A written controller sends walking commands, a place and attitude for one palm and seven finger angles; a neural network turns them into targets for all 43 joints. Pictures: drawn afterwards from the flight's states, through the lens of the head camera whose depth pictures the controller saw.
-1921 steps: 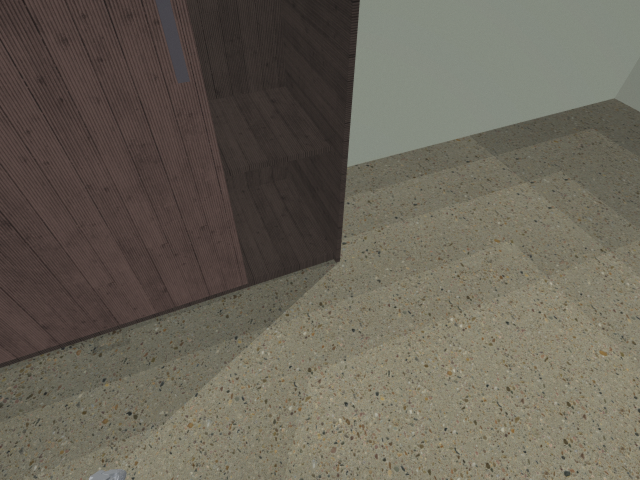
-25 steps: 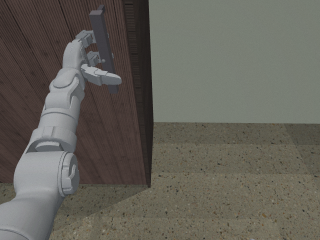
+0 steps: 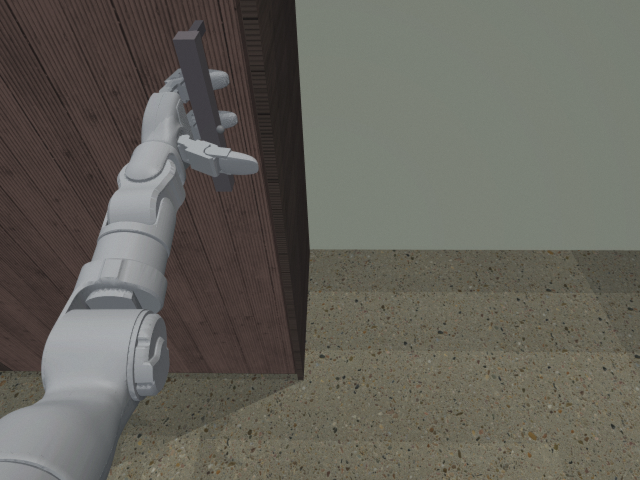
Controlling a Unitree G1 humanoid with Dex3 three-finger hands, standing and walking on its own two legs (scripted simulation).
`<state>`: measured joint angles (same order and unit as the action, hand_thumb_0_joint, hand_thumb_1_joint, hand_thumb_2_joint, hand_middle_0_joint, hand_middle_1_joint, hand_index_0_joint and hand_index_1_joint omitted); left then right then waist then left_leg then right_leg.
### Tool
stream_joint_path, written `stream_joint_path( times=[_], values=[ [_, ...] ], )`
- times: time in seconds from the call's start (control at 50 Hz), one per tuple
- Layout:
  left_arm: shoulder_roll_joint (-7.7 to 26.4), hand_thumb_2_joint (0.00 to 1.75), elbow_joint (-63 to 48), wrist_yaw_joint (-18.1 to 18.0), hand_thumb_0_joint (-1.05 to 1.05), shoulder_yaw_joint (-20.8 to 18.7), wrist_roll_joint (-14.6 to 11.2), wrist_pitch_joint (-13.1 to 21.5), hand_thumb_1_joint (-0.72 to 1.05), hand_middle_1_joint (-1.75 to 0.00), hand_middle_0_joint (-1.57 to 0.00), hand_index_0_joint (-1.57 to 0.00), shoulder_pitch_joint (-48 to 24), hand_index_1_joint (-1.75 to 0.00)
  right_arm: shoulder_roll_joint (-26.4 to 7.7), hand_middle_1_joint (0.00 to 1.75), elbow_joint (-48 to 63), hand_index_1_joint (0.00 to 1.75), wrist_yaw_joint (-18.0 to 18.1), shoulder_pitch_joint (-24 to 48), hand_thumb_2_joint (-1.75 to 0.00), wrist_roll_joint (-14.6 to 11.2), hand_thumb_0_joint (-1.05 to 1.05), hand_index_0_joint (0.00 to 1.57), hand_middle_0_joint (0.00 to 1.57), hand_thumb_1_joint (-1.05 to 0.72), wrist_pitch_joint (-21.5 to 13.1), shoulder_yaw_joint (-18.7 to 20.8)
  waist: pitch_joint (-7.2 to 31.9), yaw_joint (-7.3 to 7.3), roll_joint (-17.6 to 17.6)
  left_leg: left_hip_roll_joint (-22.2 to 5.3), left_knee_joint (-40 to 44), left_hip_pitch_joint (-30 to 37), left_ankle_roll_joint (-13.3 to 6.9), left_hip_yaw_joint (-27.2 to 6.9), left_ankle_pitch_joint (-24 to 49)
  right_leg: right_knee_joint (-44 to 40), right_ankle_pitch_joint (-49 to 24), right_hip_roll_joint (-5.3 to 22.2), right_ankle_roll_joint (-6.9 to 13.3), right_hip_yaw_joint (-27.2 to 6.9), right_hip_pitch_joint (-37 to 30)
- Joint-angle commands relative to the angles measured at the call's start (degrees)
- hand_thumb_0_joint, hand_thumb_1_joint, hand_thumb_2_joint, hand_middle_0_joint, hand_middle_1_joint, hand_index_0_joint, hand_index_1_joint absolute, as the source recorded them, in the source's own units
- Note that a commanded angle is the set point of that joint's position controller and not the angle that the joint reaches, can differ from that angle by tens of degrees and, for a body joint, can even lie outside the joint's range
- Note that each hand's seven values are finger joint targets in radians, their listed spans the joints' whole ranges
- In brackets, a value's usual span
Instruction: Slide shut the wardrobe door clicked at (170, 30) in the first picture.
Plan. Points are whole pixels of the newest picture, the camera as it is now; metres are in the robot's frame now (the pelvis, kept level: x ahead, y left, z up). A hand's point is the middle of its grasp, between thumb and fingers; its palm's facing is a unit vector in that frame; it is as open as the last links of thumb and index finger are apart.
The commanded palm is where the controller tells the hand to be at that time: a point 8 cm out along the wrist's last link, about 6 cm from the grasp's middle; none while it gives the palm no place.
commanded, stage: slide the fingers in behind the handle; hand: left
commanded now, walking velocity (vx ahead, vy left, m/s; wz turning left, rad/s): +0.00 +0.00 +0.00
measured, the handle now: (212, 113) +0.53 +0.14 +0.21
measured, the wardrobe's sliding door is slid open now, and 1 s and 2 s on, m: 0.00 0.00 0.00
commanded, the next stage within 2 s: grip the handle and tug to test in 0.52 s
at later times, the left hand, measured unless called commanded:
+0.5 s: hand (221, 129) +0.47 +0.11 +0.22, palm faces -0.03 -1.00 +0.00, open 14.1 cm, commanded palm +0.45 +0.16 +0.21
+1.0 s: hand (223, 127) +0.48 +0.11 +0.22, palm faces -0.03 -1.00 +0.00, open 10.7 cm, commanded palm +0.46 +0.16 +0.21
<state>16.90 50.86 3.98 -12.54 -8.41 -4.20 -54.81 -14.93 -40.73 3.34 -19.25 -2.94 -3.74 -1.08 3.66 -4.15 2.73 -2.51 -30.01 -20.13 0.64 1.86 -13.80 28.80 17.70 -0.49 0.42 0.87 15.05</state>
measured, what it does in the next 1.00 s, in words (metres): stands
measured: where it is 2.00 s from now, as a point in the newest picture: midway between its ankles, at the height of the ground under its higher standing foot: outside the picture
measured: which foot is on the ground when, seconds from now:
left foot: down 0.00-1.00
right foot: down 0.00-1.00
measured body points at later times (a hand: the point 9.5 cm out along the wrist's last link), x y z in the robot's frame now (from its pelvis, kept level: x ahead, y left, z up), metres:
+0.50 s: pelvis +0.00 +0.01 +0.00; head +0.01 +0.00 +0.45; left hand +0.47 +0.17 +0.22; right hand +0.08 -0.25 -0.12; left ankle +0.01 +0.13 -0.74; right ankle -0.03 -0.11 -0.74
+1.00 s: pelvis +0.00 +0.01 +0.00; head +0.02 +0.00 +0.45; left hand +0.48 +0.17 +0.22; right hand +0.06 -0.25 -0.12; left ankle +0.01 +0.13 -0.74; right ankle -0.03 -0.11 -0.74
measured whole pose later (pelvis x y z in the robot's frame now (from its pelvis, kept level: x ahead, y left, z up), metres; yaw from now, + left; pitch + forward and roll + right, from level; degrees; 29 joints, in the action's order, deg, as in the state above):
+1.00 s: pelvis +0.00 +0.01 +0.00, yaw +0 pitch +5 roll -1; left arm 16.1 55.5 2.4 -10.7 -7.9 -2.0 -58.9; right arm -14.5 -42.2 2.8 -20.3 -2.5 -5.3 -1.1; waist 3.6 -4.3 2.1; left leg -1.8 -31.3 -22.2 0.0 1.8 -14.2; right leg 29.7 18.0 0.2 -0.2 0.9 16.8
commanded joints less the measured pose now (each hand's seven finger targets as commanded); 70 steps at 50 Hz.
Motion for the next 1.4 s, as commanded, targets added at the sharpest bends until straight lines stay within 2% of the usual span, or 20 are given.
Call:
stream_joint_path(
  times=[0.0, 0.04, 0.12, 0.16, 0.22, 0.3, 0.56, 0.6, 0.7, 0.76, 0.84, 0.9, 0.98, 1.02, 1.12, 1.2, 1.22, 1.26, 1.32, 1.38],
  values=[
    [8.81, 0.3, -13.95, 0.76, 0.0, -0.12, -0.72, 4.27, -0.5, -1.2, -0.3, -0.3, -31.75, -1.2, -7.23, 0.3, 6.1, 0.3, 0.52, 0.93, -0.9, -0.07, 0.0, 0.2, 0.2, -0.9, -2.76, 2.81, 18.33, -0.34, -3.97, 2.09, 0.58, 14.31, -3.43, -0.38, 15.39, -3.75, -23.29, -1.16, 0.06, 0.53, -0.3],
    [8.12, 0.3, -14.76, 0.83, 0.0, 0.2, -0.8, 4.4, -0.5, -1.2, -0.3, -0.3, -32.07, -1.2, -7.1, 0.3, 6.0, 0.3, 0.41, 0.83, -0.9, 0.05, 0.0, 0.2, 0.2, -0.9, -3.03, 2.82, 19.48, -0.16, -3.46, 2.1, 0.43, 15.28, -3.35, -0.66, 16.62, -3.45, -24.21, -1.23, 0.21, 0.67, -0.49],
    [6.83, 0.3, -12.26, 0.78, 0.0, 1.83, -0.58, 4.02, -0.5, -1.2, -0.3, -0.3, -32.96, -1.2, -7.09, 0.3, 5.54, 0.3, 0.5, 0.93, -0.9, -0.1, 0.0, 0.2, 0.2, -0.9, -2.83, 2.62, 16.33, -1.01, -3.13, 2.11, 0.84, 13.97, -3.31, -0.59, 13.92, -4.05, -21.4, -1.13, 0.0, 0.65, 1.35],
    [8.78, 0.3, -11.38, 0.25, 0.0, 0.32, -0.2, 4.18, -0.5, -1.2, -0.3, -0.3, -33.13, -1.2, -7.43, 0.3, 5.12, 0.3, 0.65, 0.33, -0.9, 0.11, 0.0, 0.2, 0.2, -0.9, -2.74, 2.77, 16.95, -0.82, -3.97, 2.08, 0.65, 13.93, -3.39, -0.78, 13.94, -4.07, -20.52, -1.13, 0.1, 0.71, 1.2],
    [5.84, 0.3, -10.86, 0.11, 0.0, 2.57, -0.2, 4.24, -0.5, -1.2, -0.3, -0.3, -35.62, -1.2, -7.11, 0.3, 4.82, 0.3, 0.49, 0.24, -0.9, 0.09, 0.0, 0.2, 0.2, -0.9, -3.02, 2.75, 17.1, -1.62, -2.99, 1.98, 0.45, 15.05, -3.14, -1.25, 14.14, -3.7, -20.1, -1.14, 0.11, 0.92, 3.03],
    [8.19, 0.3, -10.9, -0.02, 0.0, 0.18, -0.38, 5.01, -0.5, -1.2, -0.3, -0.3, -34.55, -1.2, -7.34, 0.3, 4.78, 0.3, 0.38, -0.04, -0.9, 0.34, 0.0, 0.2, 0.2, -0.9, -3.1, 2.75, 19.35, -0.83, -4.14, 1.97, 0.27, 15.03, -3.09, -1.25, 15.96, -3.07, -22.11, -1.14, 0.19, 1.03, 1.24],
    [2.59, 0.3, -11.17, -0.78, 0.0, 4.86, -0.22, 4.62, -0.5, -1.2, -0.3, -0.3, -36.04, -1.2, -7.03, 0.3, 4.62, 0.3, 0.14, 0.15, -0.9, 0.22, 0.0, 0.2, 0.2, -0.9, -3.66, 2.68, 17.22, -1.83, -2.71, 1.46, 0.23, 16.6, -2.69, -2.02, 15.38, -3.34, -18.76, -1.4, 0.29, 1.45, 4.73],
    [5.52, 0.3, -8.48, -0.98, 0.0, 2.59, -0.08, 4.26, -0.5, -1.2, -0.3, -0.3, -37.39, -1.2, -7.35, 0.3, 3.83, 0.3, 0.43, -0.23, -0.9, 0.29, 0.0, 0.2, 0.2, -0.9, -3.6, 2.66, 16.27, -2.03, -4.73, 1.49, 0.52, 14.86, -2.85, -1.99, 13.06, -3.65, -17.39, -1.37, 0.06, 1.28, 5.05],
    [6.15, 0.4, -7.9, -1.04, 0.0, 1.75, 0.04, 5.57, -0.27, -1.23, -0.32, -0.32, -37.98, -1.23, -7.19, 0.3, 3.91, 0.3, 0.25, -0.99, -0.9, 0.58, 0.0, 0.2, 0.2, -0.9, -3.9, 2.56, 18.72, -1.54, -2.27, 1.58, 0.13, 15.53, -2.6, -2.15, 14.89, -2.84, -18.66, -1.24, 0.38, 1.25, 4.32],
    [6.66, 0.46, -7.79, -0.94, 0.0, 1.21, 0.18, 6.54, -0.13, -1.25, -0.34, -0.34, -37.67, -1.25, -7.31, 0.3, 4.06, 0.3, 0.12, -1.66, -0.9, 0.76, 0.0, 0.2, 0.2, -0.9, -4.03, 2.78, 19.84, -1.54, -4.84, 1.52, -0.22, 15.42, -2.69, -2.3, 16.16, -2.5, -19.78, -1.36, 0.35, 1.48, 3.31],
    [5.26, 0.54, -8.93, -0.62, 0.0, 2.71, 0.46, 6.73, 0.06, -1.28, -0.36, -0.36, -37.34, -1.28, -7.1, 0.3, 4.57, 0.3, -0.11, -1.25, -0.9, 0.41, 0.0, 0.2, 0.2, -0.9, -4.15, 2.74, 19.05, -1.54, -1.79, 1.47, -0.12, 15.61, -2.48, -1.97, 15.69, -2.45, -19.43, -1.43, 0.41, 1.3, 4.29],
    [6.93, 0.6, -8.53, -0.77, 0.0, 1.11, 0.15, 6.32, 0.2, -1.3, -0.38, -0.38, -37.02, -1.3, -7.36, 0.3, 4.35, 0.3, -0.07, -1.5, -0.9, 0.48, 0.0, 0.2, 0.2, -0.9, -4.14, 2.76, 18.68, -1.45, -2.87, 1.6, -0.15, 14.97, -2.73, -1.75, 15.33, -2.74, -19.79, -1.51, 0.32, 1.22, 3.86],
    [4.82, 0.68, -8.92, -0.42, 0.0, 2.9, 0.21, 5.91, 0.39, -1.33, -0.4, -0.4, -36.84, -1.33, -7.14, 0.3, 4.52, 0.3, 0.01, -1.31, -0.9, 0.3, 0.0, 0.2, 0.2, -0.9, -4.07, 2.9, 18.71, -1.81, -2.37, 1.54, -0.24, 15.38, -2.7, -1.68, 15.27, -2.78, -19.44, -1.48, 0.27, 1.26, 4.37],
    [7.06, 0.72, -7.12, -0.62, 0.0, 1.12, 0.18, 5.47, 0.48, -1.34, -0.41, -0.41, -36.92, -1.34, -7.4, 0.3, 4.1, 0.3, 0.17, -1.63, -0.9, 0.38, 0.0, 0.2, 0.2, -0.9, -3.97, 2.84, 16.94, -1.82, -4.14, 1.6, -0.04, 13.69, -2.89, -1.7, 13.32, -3.21, -18.13, -1.52, 0.15, 1.23, 4.57],
    [5.72, 0.82, -9.51, -0.47, 0.0, 2.53, 0.4, 5.93, 0.71, -1.37, -0.43, -0.43, -37.47, -1.37, -7.22, 0.3, 4.36, 0.3, -0.03, -1.74, -0.9, 0.46, 0.0, 0.2, 0.2, -0.9, -4.07, 2.89, 19.65, -1.81, -1.6, 1.63, -0.36, 15.57, -2.64, -1.75, 15.51, -2.6, -19.72, -1.46, 0.33, 1.26, 4.11],
    [6.02, 0.9, -9.38, -0.29, 0.0, 2.12, 0.07, 5.66, 0.9, -1.4, -0.45, -0.45, -35.91, -1.4, -7.33, 0.3, 4.52, 0.3, -0.01, -1.57, -0.9, 0.35, 0.0, 0.2, 0.2, -0.9, -3.93, 2.88, 18.77, -1.72, -3.49, 1.63, -0.34, 14.88, -2.85, -1.56, 15.88, -2.69, -20.8, -1.56, 0.23, 1.27, 3.5],
    [5.14, 0.9, -8.71, -0.08, 0.0, 2.77, -0.03, 5.34, 0.9, -1.4, -0.45, -0.45, -35.63, -1.4, -7.22, 0.3, 4.64, 0.3, -0.04, -1.32, -0.9, 0.32, 0.0, 0.2, 0.2, -0.9, -3.92, 2.83, 17.92, -1.72, -3.14, 1.69, -0.27, 14.3, -2.87, -1.47, 14.96, -2.9, -20.1, -1.55, 0.17, 1.21, 3.93],
    [8.3, 0.9, -8.15, -0.19, 0.0, 0.27, -0.06, 5.35, 0.9, -1.4, -0.45, -0.45, -35.06, -1.4, -7.66, 0.3, 4.43, 0.3, 0.16, -1.81, -0.9, 0.45, 0.0, 0.2, 0.2, -0.9, -3.66, 2.94, 18.13, -1.31, -5.33, 1.83, -0.33, 13.23, -3.17, -1.34, 14.8, -3.11, -20.45, -1.52, 0.16, 1.11, 2.44],
    [9.14, 0.9, -8.88, 0.09, 0.0, -0.39, 0.18, 5.25, 0.9, -1.4, -0.45, -0.45, -35.3, -1.4, -7.35, 0.3, 4.8, 0.3, 0.23, -1.42, -0.9, 0.42, 0.0, 0.2, 0.2, -0.9, -3.42, 2.84, 19.02, -1.1, -2.9, 1.96, -0.5, 13.57, -3.11, -0.96, 16.06, -2.67, -22.36, -1.31, 0.18, 0.89, 2.04],
    [9.91, 0.9, -9.08, 0.3, 0.0, -1.64, -0.12, 5.27, 0.9, -1.4, -0.45, -0.45, -32.84, -1.4, -7.33, 0.3, 5.4, 0.3, 0.2, -1.07, -0.9, 0.42, 0.0, 0.2, 0.2, -0.9, -3.11, 2.84, 19.65, -0.49, -4.01, 2.15, -0.44, 12.97, -3.29, -0.58, 16.84, -2.57, -24.13, -1.27, 0.17, 0.73, 0.25]
  ],
)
